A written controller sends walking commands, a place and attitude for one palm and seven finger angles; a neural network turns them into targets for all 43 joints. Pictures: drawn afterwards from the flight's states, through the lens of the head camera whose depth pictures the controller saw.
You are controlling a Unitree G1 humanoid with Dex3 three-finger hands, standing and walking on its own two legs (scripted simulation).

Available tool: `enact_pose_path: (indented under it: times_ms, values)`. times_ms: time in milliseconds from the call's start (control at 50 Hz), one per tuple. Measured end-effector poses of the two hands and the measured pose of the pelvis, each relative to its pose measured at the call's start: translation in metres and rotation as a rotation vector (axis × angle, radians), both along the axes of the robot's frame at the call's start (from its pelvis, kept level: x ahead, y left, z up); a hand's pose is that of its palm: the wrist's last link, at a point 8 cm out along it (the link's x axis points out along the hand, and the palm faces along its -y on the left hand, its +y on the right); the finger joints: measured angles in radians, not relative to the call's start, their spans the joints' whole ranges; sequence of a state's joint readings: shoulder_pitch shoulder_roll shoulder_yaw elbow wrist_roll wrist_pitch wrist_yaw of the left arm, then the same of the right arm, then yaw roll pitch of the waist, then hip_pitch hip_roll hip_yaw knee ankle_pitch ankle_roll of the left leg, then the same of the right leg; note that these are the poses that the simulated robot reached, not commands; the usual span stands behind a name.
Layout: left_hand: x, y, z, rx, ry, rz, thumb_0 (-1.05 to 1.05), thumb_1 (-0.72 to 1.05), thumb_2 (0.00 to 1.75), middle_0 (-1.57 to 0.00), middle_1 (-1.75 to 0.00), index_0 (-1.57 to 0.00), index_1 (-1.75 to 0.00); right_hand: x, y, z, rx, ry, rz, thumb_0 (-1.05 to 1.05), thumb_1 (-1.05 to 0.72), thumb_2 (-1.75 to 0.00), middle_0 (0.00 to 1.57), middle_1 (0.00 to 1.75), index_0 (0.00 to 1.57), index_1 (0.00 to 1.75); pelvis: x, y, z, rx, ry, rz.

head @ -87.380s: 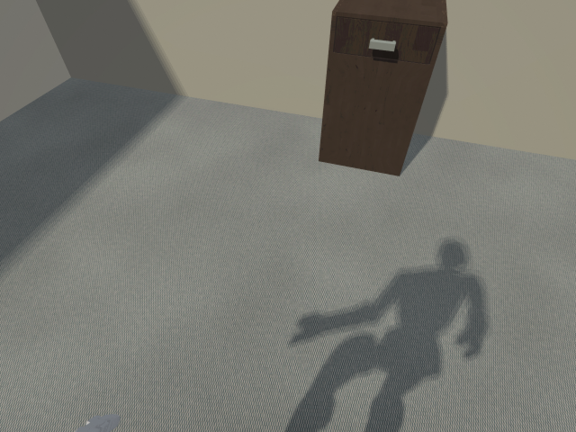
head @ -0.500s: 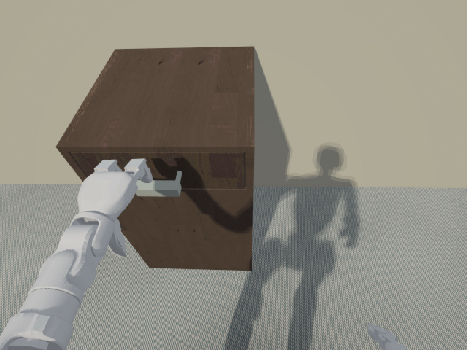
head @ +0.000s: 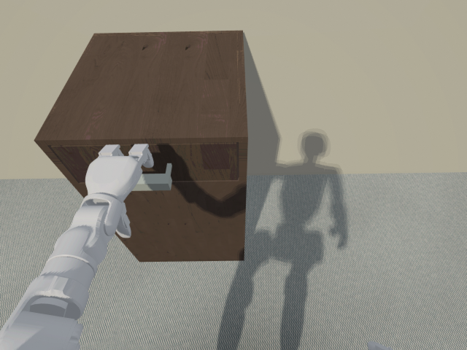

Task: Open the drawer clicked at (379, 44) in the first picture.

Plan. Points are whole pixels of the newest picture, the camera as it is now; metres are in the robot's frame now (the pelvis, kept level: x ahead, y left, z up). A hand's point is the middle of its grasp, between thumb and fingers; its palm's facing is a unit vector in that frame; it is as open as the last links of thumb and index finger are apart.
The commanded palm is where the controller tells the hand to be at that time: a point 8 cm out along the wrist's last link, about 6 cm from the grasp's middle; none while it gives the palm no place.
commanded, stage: move the hooked fingers above the handle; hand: left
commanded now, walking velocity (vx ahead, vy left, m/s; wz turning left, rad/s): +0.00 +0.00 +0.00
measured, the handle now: (149, 174) +0.49 +0.22 -0.06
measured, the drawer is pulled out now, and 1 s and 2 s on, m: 0.00 0.00 0.00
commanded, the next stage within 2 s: none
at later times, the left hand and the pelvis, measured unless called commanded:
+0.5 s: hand (137, 179) +0.44 +0.22 -0.01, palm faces -0.07 -0.04 -1.00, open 13.8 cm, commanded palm +0.42 +0.24 +0.05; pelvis +0.00 +0.00 -0.01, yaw -1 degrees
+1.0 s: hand (140, 175) +0.44 +0.21 +0.00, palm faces +0.00 -0.05 -1.00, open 13.8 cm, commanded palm +0.42 +0.23 +0.05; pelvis +0.00 +0.01 -0.01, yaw -1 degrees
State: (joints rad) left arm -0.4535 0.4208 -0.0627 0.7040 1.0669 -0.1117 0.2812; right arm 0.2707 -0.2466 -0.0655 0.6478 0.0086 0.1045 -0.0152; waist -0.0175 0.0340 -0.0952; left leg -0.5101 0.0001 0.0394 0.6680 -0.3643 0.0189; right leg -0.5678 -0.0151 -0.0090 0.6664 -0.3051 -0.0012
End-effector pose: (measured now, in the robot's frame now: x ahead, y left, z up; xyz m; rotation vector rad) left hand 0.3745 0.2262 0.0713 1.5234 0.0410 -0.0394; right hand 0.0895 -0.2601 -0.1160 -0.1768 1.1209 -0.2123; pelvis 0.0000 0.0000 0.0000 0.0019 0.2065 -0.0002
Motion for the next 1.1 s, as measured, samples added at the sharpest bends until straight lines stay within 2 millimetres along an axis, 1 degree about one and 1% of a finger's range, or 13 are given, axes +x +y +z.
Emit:
enact_pose_path:
  times_ms: [240, 420, 500, 560, 640, 700, 740, 800, 860, 900, 940, 1020, 1100]
  values:
    - [0.027, 0.002, -0.015, 0.027, 0.024, 0.049, 0.00, -0.48, 0.30, -0.32, -1.20, -0.32, -1.20, -0.029, -0.007, -0.010, -0.006, 0.087, -0.040, 0.01, -0.91, -0.90, 0.20, 0.30, 0.20, 0.30, -0.001, -0.003, -0.006, -0.001, 0.054, -0.005]
    - [0.041, -0.006, -0.026, 0.011, 0.039, 0.019, 0.00, -0.48, 0.30, -0.32, -1.20, -0.32, -1.20, -0.051, -0.013, -0.013, -0.028, 0.153, -0.068, 0.01, -0.91, -0.90, 0.20, 0.30, 0.20, 0.30, 0.000, -0.004, -0.010, -0.004, 0.087, -0.007]
    - [0.047, -0.002, -0.028, 0.011, 0.021, 0.029, 0.00, -0.48, 0.30, -0.32, -1.20, -0.32, -1.20, -0.058, -0.015, -0.014, -0.035, 0.171, -0.080, 0.01, -0.91, -0.90, 0.20, 0.30, 0.20, 0.30, 0.000, -0.004, -0.012, -0.004, 0.101, -0.013]
    - [0.047, 0.005, -0.026, 0.012, 0.008, 0.053, 0.00, -0.48, 0.30, -0.32, -1.20, -0.32, -1.20, -0.060, -0.015, -0.014, -0.033, 0.182, -0.087, 0.01, -0.91, -0.90, 0.20, 0.30, 0.20, 0.30, 0.001, -0.003, -0.012, -0.004, 0.106, -0.019]
    - [0.043, 0.016, -0.026, 0.029, 0.026, 0.084, 0.00, -0.48, 0.30, -0.32, -1.20, -0.32, -1.20, -0.060, -0.013, -0.015, -0.027, 0.185, -0.090, 0.01, -0.91, -0.90, 0.20, 0.30, 0.20, 0.30, 0.002, -0.001, -0.011, -0.007, 0.103, -0.018]
    - [0.038, 0.019, -0.029, 0.027, 0.057, 0.084, 0.00, -0.48, 0.30, -0.32, -1.20, -0.32, -1.20, -0.056, -0.011, -0.014, -0.026, 0.180, -0.084, 0.01, -0.91, -0.90, 0.20, 0.30, 0.20, 0.30, 0.003, 0.000, -0.010, -0.010, 0.097, -0.014]
    - [0.036, 0.018, -0.031, 0.021, 0.072, 0.067, 0.00, -0.48, 0.30, -0.32, -1.20, -0.32, -1.20, -0.052, -0.009, -0.012, -0.029, 0.174, -0.077, 0.01, -0.91, -0.90, 0.20, 0.30, 0.20, 0.30, 0.004, 0.001, -0.010, -0.012, 0.092, -0.008]
    - [0.035, 0.008, -0.032, 0.007, 0.064, 0.014, 0.00, -0.48, 0.30, -0.32, -1.20, -0.32, -1.20, -0.046, -0.007, -0.011, -0.036, 0.162, -0.064, 0.01, -0.91, -0.90, 0.20, 0.30, 0.20, 0.30, 0.003, 0.003, -0.010, -0.015, 0.089, 0.002]
    - [0.039, -0.004, -0.028, -0.015, 0.019, -0.033, 0.00, -0.48, 0.30, -0.32, -1.20, -0.32, -1.20, -0.040, -0.005, -0.012, -0.040, 0.148, -0.054, 0.01, -0.91, -0.90, 0.20, 0.30, 0.20, 0.30, 0.003, 0.005, -0.011, -0.016, 0.090, 0.004]
    - [0.044, -0.007, -0.024, -0.021, -0.018, -0.035, 0.00, -0.48, 0.30, -0.32, -1.20, -0.32, -1.20, -0.037, -0.003, -0.012, -0.036, 0.137, -0.053, 0.01, -0.91, -0.90, 0.20, 0.30, 0.20, 0.30, 0.003, 0.006, -0.012, -0.016, 0.093, 0.002]
    - [0.047, -0.007, -0.022, -0.017, -0.042, -0.021, 0.00, -0.48, 0.30, -0.33, -1.21, -0.32, -1.20, -0.034, -0.001, -0.014, -0.027, 0.128, -0.051, 0.01, -0.91, -0.90, 0.20, 0.30, 0.20, 0.30, 0.003, 0.007, -0.013, -0.015, 0.096, -0.002]
    - [0.048, -0.009, -0.021, 0.006, -0.049, 0.009, 0.00, -0.48, 0.30, -0.37, -1.24, -0.33, -1.21, -0.032, 0.003, -0.017, 0.000, 0.119, -0.047, 0.01, -0.91, -0.90, 0.20, 0.30, 0.20, 0.30, 0.002, 0.008, -0.013, -0.012, 0.097, -0.012]
    - [0.044, 0.004, -0.024, 0.029, 0.000, 0.088, 0.00, -0.48, 0.30, -0.35, -1.23, -0.33, -1.22, -0.034, 0.007, -0.017, 0.018, 0.113, -0.057, 0.01, -0.91, -0.90, 0.20, 0.30, 0.20, 0.30, 0.001, 0.007, -0.011, -0.006, 0.089, -0.022]
